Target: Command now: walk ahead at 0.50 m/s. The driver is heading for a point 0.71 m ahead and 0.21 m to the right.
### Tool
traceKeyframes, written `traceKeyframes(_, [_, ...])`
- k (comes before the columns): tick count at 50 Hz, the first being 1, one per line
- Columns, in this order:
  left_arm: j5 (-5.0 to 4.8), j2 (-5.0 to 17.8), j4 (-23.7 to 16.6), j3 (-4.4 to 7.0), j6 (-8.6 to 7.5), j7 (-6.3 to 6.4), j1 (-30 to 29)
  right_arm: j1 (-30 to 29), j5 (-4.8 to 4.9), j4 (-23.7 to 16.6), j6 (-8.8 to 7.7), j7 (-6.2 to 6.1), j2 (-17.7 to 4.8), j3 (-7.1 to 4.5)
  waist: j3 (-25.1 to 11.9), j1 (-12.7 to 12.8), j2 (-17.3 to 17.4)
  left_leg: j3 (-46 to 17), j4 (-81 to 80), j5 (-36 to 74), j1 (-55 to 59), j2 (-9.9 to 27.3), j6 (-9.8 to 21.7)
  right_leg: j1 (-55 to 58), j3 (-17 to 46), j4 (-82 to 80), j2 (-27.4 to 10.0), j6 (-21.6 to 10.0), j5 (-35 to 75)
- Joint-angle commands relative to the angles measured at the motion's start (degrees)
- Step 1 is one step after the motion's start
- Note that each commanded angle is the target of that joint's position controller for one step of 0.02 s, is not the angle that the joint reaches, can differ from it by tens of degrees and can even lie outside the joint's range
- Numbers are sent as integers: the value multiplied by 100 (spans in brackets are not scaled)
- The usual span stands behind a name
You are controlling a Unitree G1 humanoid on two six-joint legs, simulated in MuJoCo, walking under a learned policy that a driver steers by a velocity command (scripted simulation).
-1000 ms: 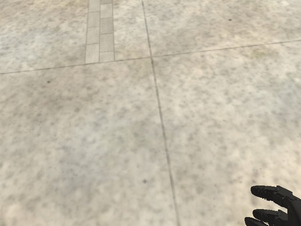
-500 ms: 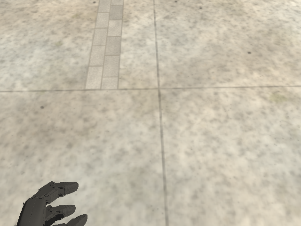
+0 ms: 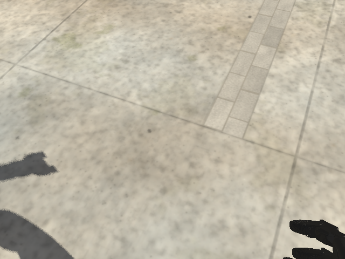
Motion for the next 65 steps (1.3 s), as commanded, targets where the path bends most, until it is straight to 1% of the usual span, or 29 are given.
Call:
traceKeyframes(1, [115, 694, -391, 20, -75, 21, -306, 2263, -119, 128, -69, -159, -1434, -567, -1516, -1552, -96, -947, -80, 672, 4064, 799, 643, -2038, 366, 2970, -618, -603, 3368])
traceKeyframes(2, [144, 58, -549, -185, -193, -30, 267, 2313, -168, 117, -72, -192, -1856, -579, -2324, -1127, 1339, -3594, -696, 136, 5502, 2297, 1529, -4053, 769, 4899, 324, -283, -908])
traceKeyframes(3, [-24, 706, -441, -9, -264, -39, -128, 2444, -156, 127, -79, -192, -1321, -478, -2341, -1481, 708, -3787, -1069, -375, 5200, 2199, 1460, -4513, 1547, 5535, 184, -290, -919])
traceKeyframes(4, [-115, 845, -632, 51, -263, -34, -574, 2125, -117, 190, -103, -194, -1100, -387, -1434, -1362, 649, -2792, -1164, -188, 4511, 1986, 1205, -4882, 1397, 5590, -61, -310, -451])
traceKeyframes(6, [53, 711, -664, 57, -169, 22, -840, 1431, -99, 232, -159, -159, -666, -259, -636, -937, 421, -1692, -1553, 208, 3063, 1505, 931, -4495, 1260, 5043, -435, -264, 358])
traceKeyframes(8, [23, 489, -573, 53, 14, 27, -533, 1141, -149, 287, -279, -142, -493, -241, -421, -603, 514, -1138, -2027, 300, 2301, 1346, 842, -3922, 1345, 4850, -547, -223, 783])
traceKeyframes(11, [38, 285, -649, 33, 149, 48, -694, 1095, -191, 476, -391, -197, -595, -303, -116, -484, 247, -463, -2338, 921, 2048, 1348, 813, -4134, 1457, 4486, -523, -123, 1278])
traceKeyframes(17, [99, 98, -965, -62, 125, -135, -1652, 1344, -147, 766, -350, -326, -854, -385, 231, -773, 97, 613, -2438, 1150, 2330, 1192, 549, -4119, 1097, 2615, -381, -212, 2788])
traceKeyframes(22, [93, 164, -1384, -76, 140, -308, -2312, 1694, -7, 1011, -177, -356, -1110, -487, 438, -959, 89, 894, -2021, 1742, 3316, 1494, 405, -4283, 699, 1823, -243, -540, 2077])
traceKeyframes(24, [102, 322, -1462, 7, 161, -344, -2126, 1608, 34, 1009, -99, -390, -1288, -529, 173, -755, 286, 1056, -1351, 3526, 3522, 1493, 270, -3695, 340, 1749, 94, -759, 1459])
traceKeyframes(26, [74, 697, -1209, 238, 182, -313, -899, 1438, 78, 975, 0, -431, -1392, -537, -510, -28, 316, 1297, 393, 4746, 3268, 1241, 38, -1994, 49, 1336, 633, -1075, 1414])
traceKeyframes(27, [73, 1148, -969, 448, 218, -215, 55, 1506, 13, 909, -26, -462, -1245, -468, -1017, 371, -26, 1314, 1976, 3537, 2078, 997, -224, -241, 696, 1192, 456, -1330, 1759])
traceKeyframes(28, [13, 1861, -960, 564, 201, -143, 49, 2043, -240, 578, -165, -379, -367, -196, -1396, -283, -1741, 1003, 4185, -1952, -674, -122, -655, 1774, 3817, 823, -1081, -2380, 1302])
traceKeyframes(29, [72, 1543, -1175, 438, 121, -165, 248, 1616, -43, 499, -419, -298, -639, -173, -2406, 49, -1223, -469, 4987, -2727, -1395, -462, -608, 2334, 5686, -189, -1619, -2806, 550])
traceKeyframes(30, [133, 1190, -1135, 346, 57, -172, 85, 996, 190, 335, -542, -246, -949, -259, -1682, 178, -837, -626, 4966, -2209, -1895, -161, -466, 1948, 4924, -353, -1484, -2455, 857])
traceKeyframes(32, [83, 785, -1235, 223, 16, -142, -658, 818, -19, 345, -608, -316, -895, -238, -765, -301, -235, -582, 3991, -1443, -1436, 297, -380, 268, 3628, -317, -1028, -2072, 1858])
traceKeyframes(33, [151, 631, -1340, 163, 8, -116, -904, 907, -95, 356, -552, -325, -969, -291, -637, -519, -329, -614, 3706, -1261, -973, 417, -406, -360, 3274, -426, -879, -2020, 2378])
traceKeyframes(36, [151, 686, -1384, 170, -18, -50, -979, 987, -159, 347, -354, -312, -805, -274, -434, -722, -326, -482, 2992, -1034, -605, 414, -591, -1171, 2826, -673, -670, -2016, 2977])
traceKeyframes(41, [81, 879, -1242, 227, 42, 95, -630, -16, -161, 108, -321, -268, -481, -120, -167, -389, -556, -319, 883, 722, -231, 37, -800, -1741, 2203, -613, -159, -1615, 2634])
traceKeyframes(45, [40, 886, -1119, 235, 109, 106, -266, -542, -42, -42, -395, -167, -631, -150, -136, -166, -685, -423, -14, 1018, 102, -213, -746, -1465, 2668, -290, -304, -1490, 1968])
traceKeyframes(49, [86, 773, -1144, 223, 198, 151, -394, -2, -105, 77, -507, -123, -874, -290, -248, -514, -929, -340, -649, 615, 751, -319, -386, -896, 3049, 679, -321, -1189, 2676])
traceKeyframes(50, [104, 594, -1207, 168, 198, 157, -462, 429, -210, 163, -548, -147, -983, -344, -577, -724, -888, -339, -793, 1122, 1521, -171, -195, -964, 2819, 1362, -5, -953, 3310])
traceKeyframes(51, [201, 327, -1386, 62, 175, 166, -514, 1143, -349, 195, -578, -172, -1295, -405, -1394, -1000, -363, -1129, -436, 2558, 2972, 768, 202, -1606, 2446, 2789, 321, -667, 2500])
traceKeyframes(52, [129, 73, -1348, -25, 133, 165, 549, 1528, -413, 357, -487, -157, -1606, -473, -2148, -640, 1477, -3378, -475, 3457, 4761, 2178, 1436, -3412, 1898, 4711, 1173, -200, -1115])
traceKeyframes(53, [99, 615, -1185, 44, 130, 162, 793, 1577, -159, 361, -416, -125, -1249, -418, -2244, -694, 1262, -4139, -726, 2449, 4670, 2372, 1585, -3911, 2108, 5528, 838, -63, -1394])
traceKeyframes(55, [125, 862, -1303, 123, 247, 190, -334, 1033, -164, 241, -301, -161, -696, -216, -1140, -853, 244, -2531, -785, 2570, 3462, 1737, 1128, -4084, 1860, 5658, 486, 81, -692])
traceKeyframes(57, [186, 627, -1428, 96, 331, 186, -664, 733, -206, 352, -259, -154, -488, -101, -679, -602, 202, -1698, -975, 3241, 2417, 1275, 936, -3620, 1735, 4854, 176, 83, -435])
traceKeyframes(60, [193, 140, -1366, -62, 400, 189, -534, 471, -224, 533, -221, -159, -619, -120, -744, -379, 581, -997, -1195, 3858, 1736, 954, 912, -2623, 1270, 3244, 136, 181, -131])
traceKeyframes(65, [204, 264, -1296, -60, 485, 176, -797, 522, -94, 753, -79, -192, -844, -150, -1010, -464, 554, -809, -1212, 2527, 1609, 968, 845, -1486, 1076, 1596, 182, 82, 1251])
